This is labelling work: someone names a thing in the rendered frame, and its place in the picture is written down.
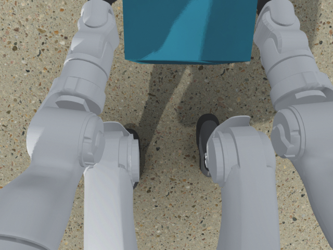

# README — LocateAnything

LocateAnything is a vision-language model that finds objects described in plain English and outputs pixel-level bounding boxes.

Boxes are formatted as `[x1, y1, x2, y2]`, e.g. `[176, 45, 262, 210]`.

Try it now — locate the robot right hand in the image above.
[257, 0, 271, 16]

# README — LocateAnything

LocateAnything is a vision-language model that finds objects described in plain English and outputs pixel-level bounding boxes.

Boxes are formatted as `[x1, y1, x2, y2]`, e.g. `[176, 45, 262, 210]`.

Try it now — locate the robot left upper arm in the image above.
[0, 106, 106, 250]

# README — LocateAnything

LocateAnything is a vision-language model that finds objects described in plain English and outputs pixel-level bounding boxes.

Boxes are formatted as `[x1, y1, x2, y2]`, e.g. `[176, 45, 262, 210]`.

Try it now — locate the right robot shin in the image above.
[205, 116, 276, 173]

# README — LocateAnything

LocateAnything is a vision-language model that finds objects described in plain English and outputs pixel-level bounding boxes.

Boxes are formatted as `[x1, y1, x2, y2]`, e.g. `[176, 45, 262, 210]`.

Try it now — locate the robot right upper arm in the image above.
[270, 102, 333, 249]

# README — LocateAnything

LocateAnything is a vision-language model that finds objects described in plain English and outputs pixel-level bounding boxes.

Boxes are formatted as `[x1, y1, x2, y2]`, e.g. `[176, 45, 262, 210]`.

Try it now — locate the left robot forearm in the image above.
[26, 0, 120, 154]

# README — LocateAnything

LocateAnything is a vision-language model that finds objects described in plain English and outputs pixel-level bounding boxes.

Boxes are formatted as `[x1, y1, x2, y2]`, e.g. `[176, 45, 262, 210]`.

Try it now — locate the right robot forearm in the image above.
[253, 0, 333, 112]

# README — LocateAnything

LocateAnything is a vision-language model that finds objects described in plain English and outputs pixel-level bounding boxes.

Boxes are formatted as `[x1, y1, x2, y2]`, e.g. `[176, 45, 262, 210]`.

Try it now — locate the left robot foot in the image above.
[126, 129, 140, 189]

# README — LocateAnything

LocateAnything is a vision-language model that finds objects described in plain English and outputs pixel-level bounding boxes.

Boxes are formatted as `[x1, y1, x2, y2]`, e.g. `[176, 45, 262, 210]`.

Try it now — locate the carton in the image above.
[122, 0, 258, 65]

